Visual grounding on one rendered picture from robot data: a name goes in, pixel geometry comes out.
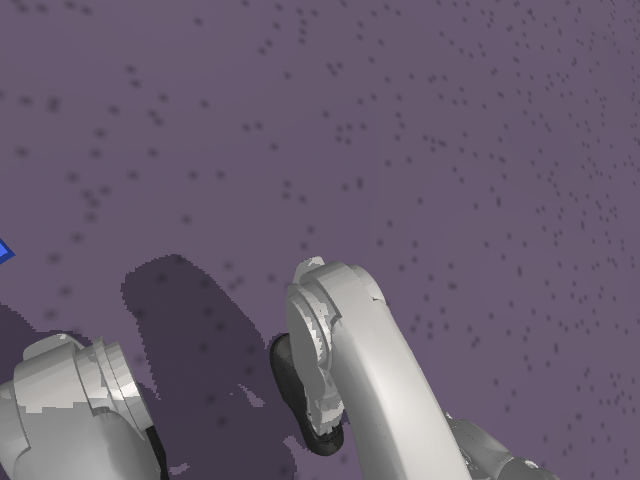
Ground small box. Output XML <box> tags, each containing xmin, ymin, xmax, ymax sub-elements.
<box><xmin>0</xmin><ymin>238</ymin><xmax>15</xmax><ymax>264</ymax></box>

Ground right robot foot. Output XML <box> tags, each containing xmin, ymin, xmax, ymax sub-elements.
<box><xmin>270</xmin><ymin>333</ymin><xmax>344</xmax><ymax>456</ymax></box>

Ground right robot arm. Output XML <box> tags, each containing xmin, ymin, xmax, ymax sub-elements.
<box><xmin>497</xmin><ymin>457</ymin><xmax>560</xmax><ymax>480</ymax></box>

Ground left robot foot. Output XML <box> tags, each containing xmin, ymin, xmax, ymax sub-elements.
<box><xmin>145</xmin><ymin>425</ymin><xmax>170</xmax><ymax>480</ymax></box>

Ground right robot hand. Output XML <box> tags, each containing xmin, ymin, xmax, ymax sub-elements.
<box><xmin>442</xmin><ymin>410</ymin><xmax>516</xmax><ymax>480</ymax></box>

